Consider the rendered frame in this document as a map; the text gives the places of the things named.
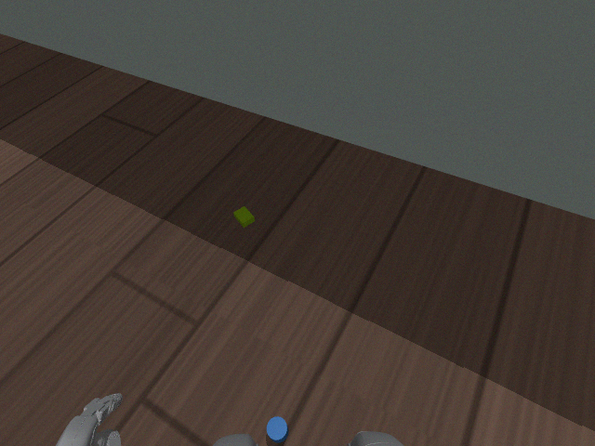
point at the left robot hand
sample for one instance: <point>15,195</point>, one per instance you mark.
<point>82,430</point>

